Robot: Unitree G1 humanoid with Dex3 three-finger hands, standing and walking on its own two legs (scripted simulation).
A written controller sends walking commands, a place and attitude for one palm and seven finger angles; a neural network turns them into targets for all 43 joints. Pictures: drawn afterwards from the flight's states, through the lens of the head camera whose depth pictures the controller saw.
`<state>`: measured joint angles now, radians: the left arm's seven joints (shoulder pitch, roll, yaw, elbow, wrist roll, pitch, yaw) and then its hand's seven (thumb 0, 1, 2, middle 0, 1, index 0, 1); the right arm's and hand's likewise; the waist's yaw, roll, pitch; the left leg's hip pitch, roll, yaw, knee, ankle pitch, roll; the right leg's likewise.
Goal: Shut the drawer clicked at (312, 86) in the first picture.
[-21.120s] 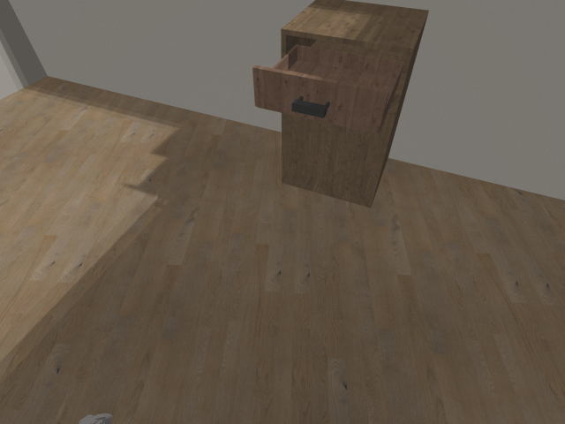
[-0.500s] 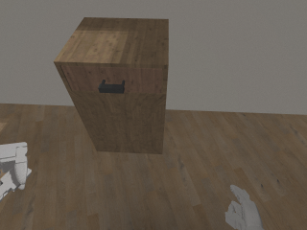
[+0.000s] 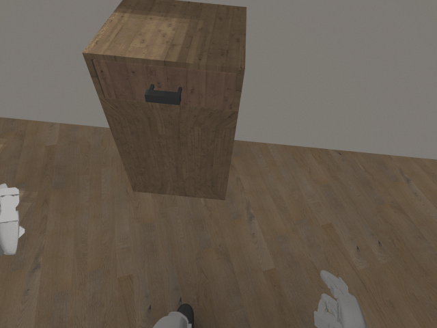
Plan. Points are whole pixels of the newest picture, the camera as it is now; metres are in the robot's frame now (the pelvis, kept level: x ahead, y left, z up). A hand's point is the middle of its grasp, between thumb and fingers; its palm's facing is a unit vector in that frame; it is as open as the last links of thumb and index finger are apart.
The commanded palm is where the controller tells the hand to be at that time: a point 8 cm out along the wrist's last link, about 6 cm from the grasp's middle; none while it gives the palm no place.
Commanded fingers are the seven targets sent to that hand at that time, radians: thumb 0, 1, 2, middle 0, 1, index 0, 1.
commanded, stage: step back with the hand held close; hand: left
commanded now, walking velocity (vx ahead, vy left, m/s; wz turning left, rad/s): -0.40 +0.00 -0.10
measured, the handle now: (164, 92) +0.78 +0.20 -0.06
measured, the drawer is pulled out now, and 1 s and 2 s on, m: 0.00 0.00 0.00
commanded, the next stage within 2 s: stop stepping back and stand still in 0.16 s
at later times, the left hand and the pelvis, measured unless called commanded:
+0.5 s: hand out of the picture +0.07 +0.22 +0.19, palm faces +0.28 -0.84 -0.46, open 3.3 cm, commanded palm +0.03 +0.27 +0.19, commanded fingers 0.00 0.90 0.90 -1.40 -1.60 -1.40 -1.60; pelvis -0.12 +0.00 +0.01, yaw -4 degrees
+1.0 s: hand out of the picture +0.03 +0.25 +0.18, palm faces +0.36 -0.82 -0.45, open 3.3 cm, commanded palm -0.02 +0.28 +0.19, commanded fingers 0.00 0.90 0.90 -1.40 -1.60 -1.40 -1.60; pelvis -0.17 +0.01 +0.01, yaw -2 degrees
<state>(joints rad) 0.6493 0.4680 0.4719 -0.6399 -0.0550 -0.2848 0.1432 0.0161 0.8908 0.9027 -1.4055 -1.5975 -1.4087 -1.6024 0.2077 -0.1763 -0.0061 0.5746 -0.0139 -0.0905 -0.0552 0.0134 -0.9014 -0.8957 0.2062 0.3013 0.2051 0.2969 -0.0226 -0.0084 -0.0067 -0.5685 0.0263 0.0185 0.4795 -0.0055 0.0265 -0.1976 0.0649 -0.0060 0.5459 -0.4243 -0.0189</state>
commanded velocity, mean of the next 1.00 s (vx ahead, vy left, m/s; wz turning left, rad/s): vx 0.05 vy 0.01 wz -0.01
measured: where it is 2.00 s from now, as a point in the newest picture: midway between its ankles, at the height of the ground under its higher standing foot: outside the picture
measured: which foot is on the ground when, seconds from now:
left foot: down 0.00-0.02, up 0.04-0.10, down 0.12-0.40, up 0.42-0.60, down 0.62-0.82, up 0.84-1.00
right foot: down 0.00-0.16, up 0.18-0.38, down 0.40-1.00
